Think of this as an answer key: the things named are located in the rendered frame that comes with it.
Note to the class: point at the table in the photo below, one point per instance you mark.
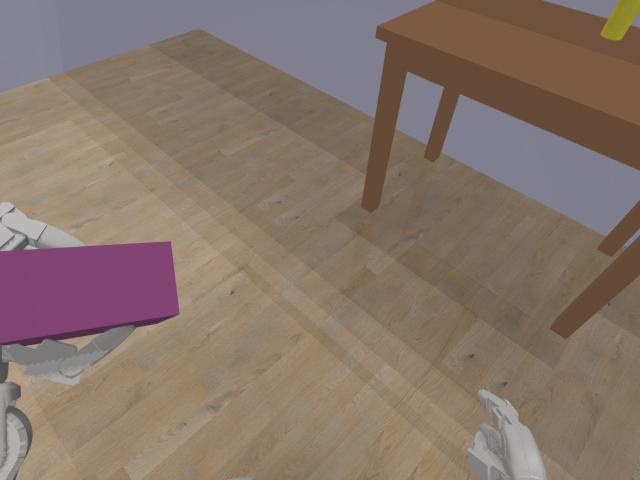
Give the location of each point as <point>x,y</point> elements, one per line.
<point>539,62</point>

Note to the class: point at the right robot hand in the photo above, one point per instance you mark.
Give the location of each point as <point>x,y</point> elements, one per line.
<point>516,454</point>

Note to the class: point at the left robot hand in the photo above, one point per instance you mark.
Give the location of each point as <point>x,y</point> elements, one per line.
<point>52,360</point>

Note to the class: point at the sponge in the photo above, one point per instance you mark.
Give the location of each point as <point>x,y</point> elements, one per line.
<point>63,293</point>

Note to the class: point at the left robot forearm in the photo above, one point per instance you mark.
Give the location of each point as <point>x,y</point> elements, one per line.
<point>15,432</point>

